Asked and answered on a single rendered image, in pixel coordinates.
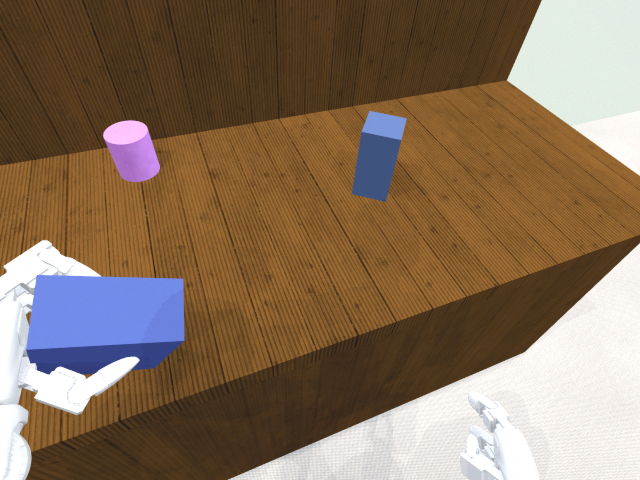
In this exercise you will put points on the left robot forearm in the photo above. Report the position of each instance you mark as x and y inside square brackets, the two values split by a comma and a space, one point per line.
[15, 453]

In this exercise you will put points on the robot right hand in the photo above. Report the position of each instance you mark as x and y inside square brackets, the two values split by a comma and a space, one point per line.
[507, 454]

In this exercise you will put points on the sponge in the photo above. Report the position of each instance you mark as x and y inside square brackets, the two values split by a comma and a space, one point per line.
[84, 323]

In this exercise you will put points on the table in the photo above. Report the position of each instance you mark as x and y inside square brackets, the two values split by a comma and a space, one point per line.
[307, 309]

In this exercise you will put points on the robot left hand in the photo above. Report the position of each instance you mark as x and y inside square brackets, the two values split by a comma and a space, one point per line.
[62, 389]

